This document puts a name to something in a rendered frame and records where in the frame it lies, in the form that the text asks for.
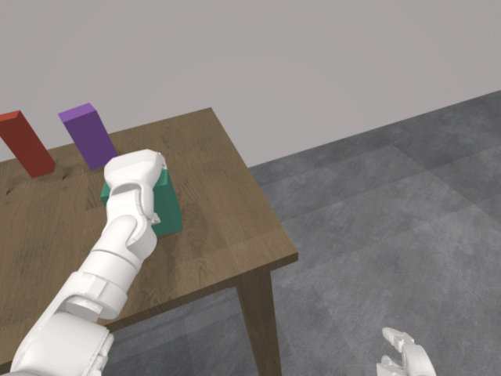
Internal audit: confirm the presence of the robot left hand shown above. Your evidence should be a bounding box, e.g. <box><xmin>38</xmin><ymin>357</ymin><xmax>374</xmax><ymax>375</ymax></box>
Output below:
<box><xmin>104</xmin><ymin>149</ymin><xmax>167</xmax><ymax>226</ymax></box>

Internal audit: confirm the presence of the left robot upper arm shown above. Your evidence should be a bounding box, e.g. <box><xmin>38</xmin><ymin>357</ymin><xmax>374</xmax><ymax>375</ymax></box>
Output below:
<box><xmin>0</xmin><ymin>309</ymin><xmax>114</xmax><ymax>376</ymax></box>

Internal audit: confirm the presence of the robot right hand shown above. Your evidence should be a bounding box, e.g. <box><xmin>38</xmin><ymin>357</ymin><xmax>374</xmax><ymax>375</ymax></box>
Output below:
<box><xmin>377</xmin><ymin>327</ymin><xmax>436</xmax><ymax>376</ymax></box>

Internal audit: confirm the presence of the sponge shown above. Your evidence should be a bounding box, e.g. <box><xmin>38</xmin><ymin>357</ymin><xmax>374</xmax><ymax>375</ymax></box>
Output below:
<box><xmin>100</xmin><ymin>169</ymin><xmax>182</xmax><ymax>237</ymax></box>

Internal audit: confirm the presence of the table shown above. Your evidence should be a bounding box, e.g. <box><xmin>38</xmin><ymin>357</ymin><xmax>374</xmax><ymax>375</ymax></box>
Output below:
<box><xmin>0</xmin><ymin>107</ymin><xmax>298</xmax><ymax>376</ymax></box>

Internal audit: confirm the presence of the left robot forearm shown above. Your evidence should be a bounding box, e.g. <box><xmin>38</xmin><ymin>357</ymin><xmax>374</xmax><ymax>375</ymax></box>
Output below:
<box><xmin>10</xmin><ymin>179</ymin><xmax>157</xmax><ymax>372</ymax></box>

